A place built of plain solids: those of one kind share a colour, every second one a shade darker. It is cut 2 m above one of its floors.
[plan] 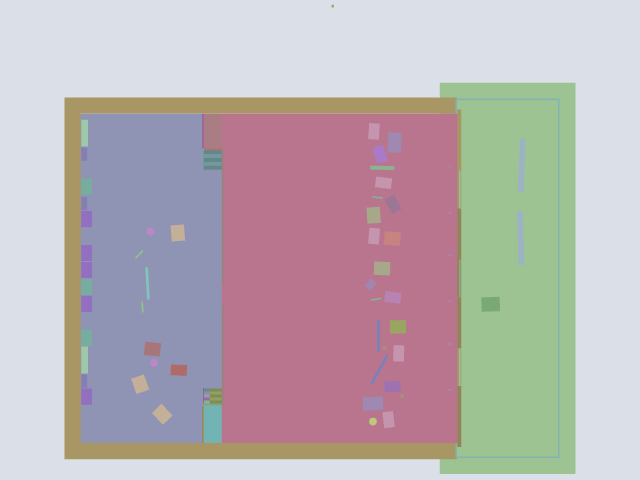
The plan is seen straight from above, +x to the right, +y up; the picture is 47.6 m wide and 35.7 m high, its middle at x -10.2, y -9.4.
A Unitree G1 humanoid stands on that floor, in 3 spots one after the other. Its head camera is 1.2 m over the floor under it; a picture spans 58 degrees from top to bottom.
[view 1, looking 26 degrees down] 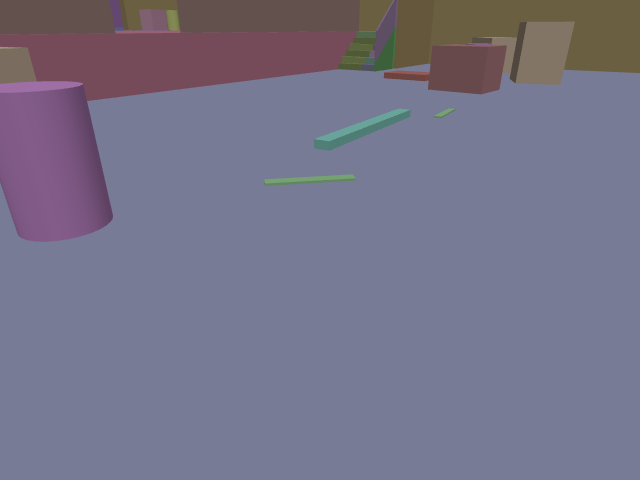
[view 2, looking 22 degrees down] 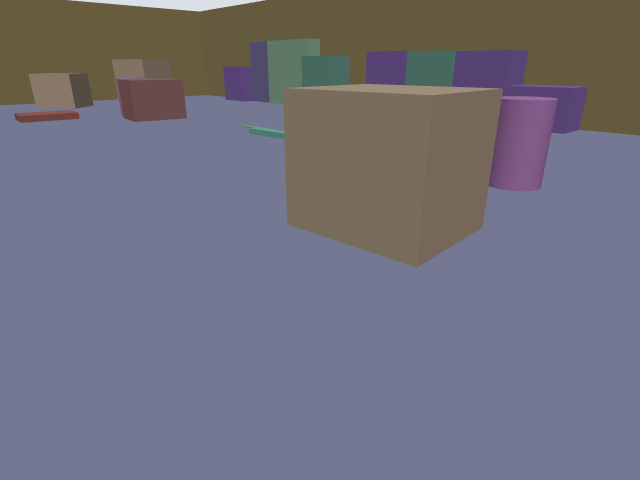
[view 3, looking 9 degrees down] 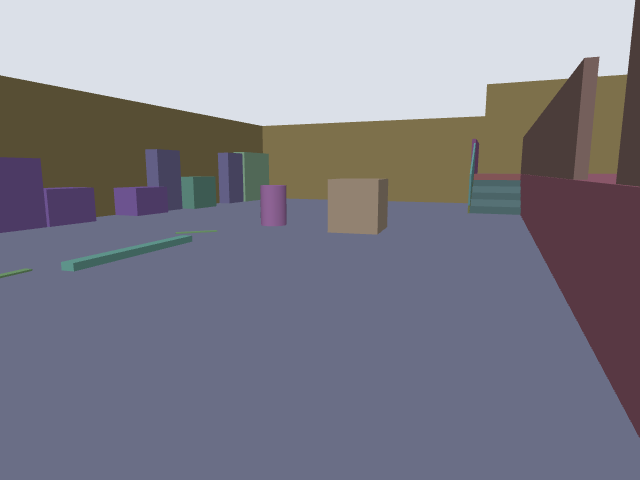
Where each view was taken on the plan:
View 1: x -25.80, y -7.54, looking -55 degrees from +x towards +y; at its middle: floor_sunk_stone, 2.74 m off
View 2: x -18.18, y -6.84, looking -133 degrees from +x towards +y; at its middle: floor_sunk_stone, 3.20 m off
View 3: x -18.18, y -17.46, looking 112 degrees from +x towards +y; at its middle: floor_sunk_stone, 7.67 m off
